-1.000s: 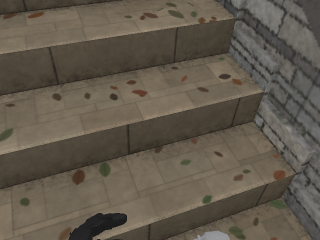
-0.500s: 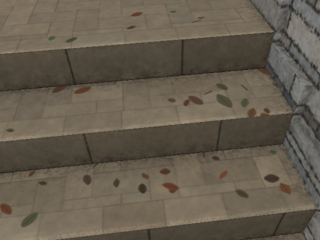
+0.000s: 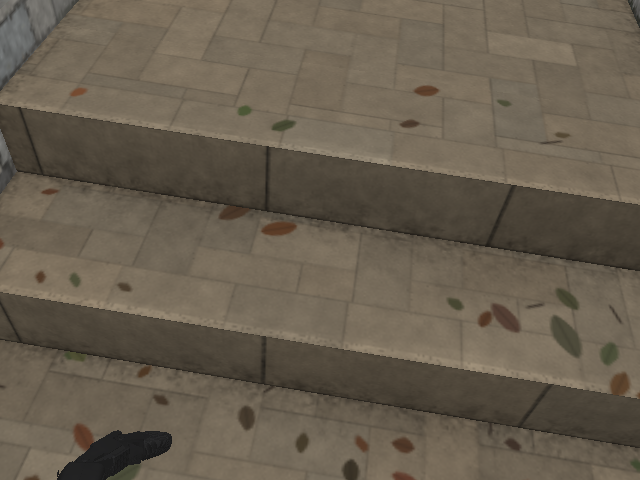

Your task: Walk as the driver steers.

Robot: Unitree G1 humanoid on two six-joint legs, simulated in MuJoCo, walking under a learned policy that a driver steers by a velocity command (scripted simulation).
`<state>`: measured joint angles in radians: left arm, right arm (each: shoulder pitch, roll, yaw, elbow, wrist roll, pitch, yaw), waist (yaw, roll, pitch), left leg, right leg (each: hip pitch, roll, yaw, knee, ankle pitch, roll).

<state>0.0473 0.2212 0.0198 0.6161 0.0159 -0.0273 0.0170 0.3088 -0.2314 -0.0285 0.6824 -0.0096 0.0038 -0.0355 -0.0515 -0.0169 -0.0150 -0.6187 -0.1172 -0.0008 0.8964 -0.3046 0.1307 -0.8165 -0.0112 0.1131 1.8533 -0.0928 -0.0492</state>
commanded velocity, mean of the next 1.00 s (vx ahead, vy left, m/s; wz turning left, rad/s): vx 0.03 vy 0.00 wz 0.20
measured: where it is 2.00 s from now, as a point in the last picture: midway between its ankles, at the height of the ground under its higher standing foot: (221, 336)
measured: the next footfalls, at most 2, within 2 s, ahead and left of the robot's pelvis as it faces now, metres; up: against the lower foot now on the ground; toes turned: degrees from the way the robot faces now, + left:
right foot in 0.70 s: +0.14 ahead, -0.27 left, +0.00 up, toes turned +3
left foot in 1.18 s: +0.21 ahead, +0.04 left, +0.00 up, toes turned +13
